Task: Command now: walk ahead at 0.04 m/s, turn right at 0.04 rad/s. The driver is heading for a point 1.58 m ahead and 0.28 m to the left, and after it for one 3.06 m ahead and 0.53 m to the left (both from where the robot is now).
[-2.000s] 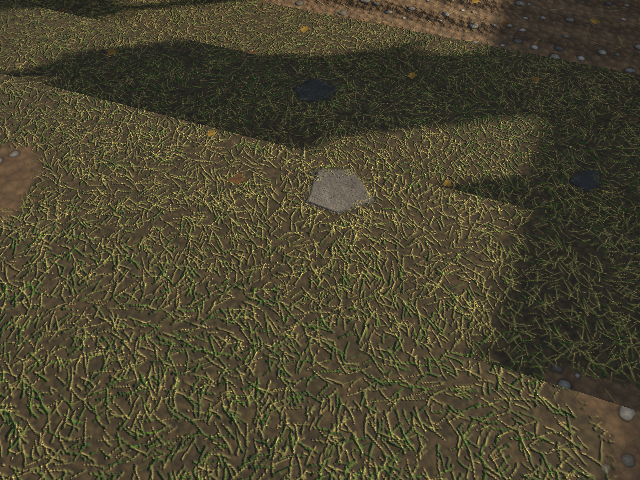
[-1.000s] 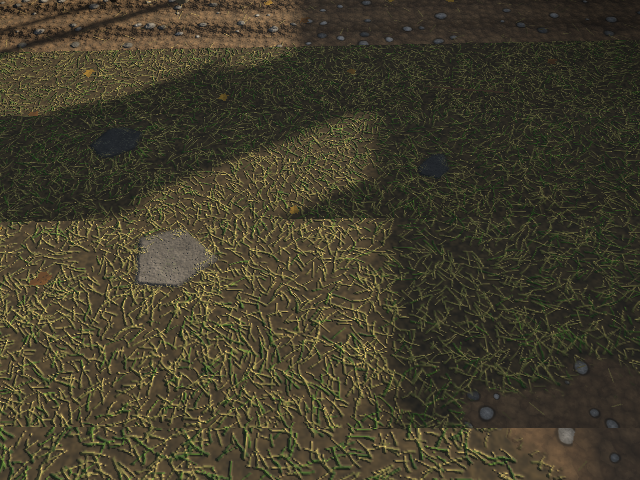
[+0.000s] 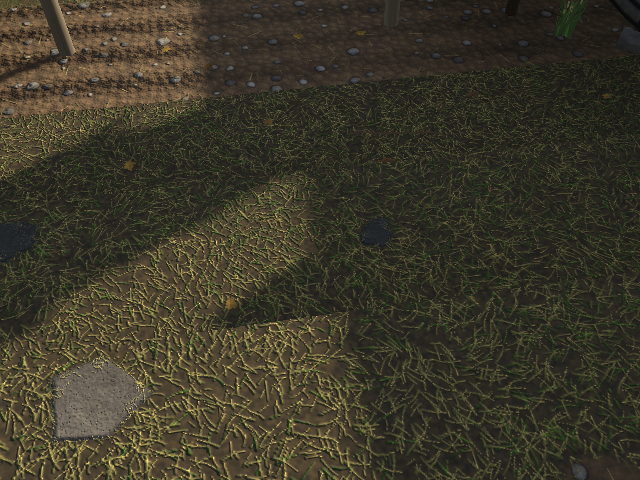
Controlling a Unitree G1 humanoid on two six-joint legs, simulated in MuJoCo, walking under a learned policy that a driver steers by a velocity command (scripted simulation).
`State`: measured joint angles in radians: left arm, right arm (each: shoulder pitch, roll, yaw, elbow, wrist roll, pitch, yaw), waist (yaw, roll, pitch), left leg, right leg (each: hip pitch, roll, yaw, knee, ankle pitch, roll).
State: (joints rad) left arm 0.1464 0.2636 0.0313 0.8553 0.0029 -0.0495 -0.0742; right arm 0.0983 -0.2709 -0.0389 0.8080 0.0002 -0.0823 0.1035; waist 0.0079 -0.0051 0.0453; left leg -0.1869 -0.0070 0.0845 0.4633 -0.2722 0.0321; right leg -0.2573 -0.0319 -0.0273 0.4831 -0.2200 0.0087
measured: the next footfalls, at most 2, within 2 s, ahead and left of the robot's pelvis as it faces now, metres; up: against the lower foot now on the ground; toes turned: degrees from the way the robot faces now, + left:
left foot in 1.86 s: +0.52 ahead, +0.09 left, -0.17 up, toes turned +5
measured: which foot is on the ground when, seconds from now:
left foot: down 0.00-1.00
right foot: down 0.00-1.00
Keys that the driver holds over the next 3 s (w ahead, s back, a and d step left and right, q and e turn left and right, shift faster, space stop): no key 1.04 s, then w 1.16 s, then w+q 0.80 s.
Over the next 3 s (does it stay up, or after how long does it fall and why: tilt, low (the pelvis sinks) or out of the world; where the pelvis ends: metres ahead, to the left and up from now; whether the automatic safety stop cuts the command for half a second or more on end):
stays up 0.99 0.03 -0.22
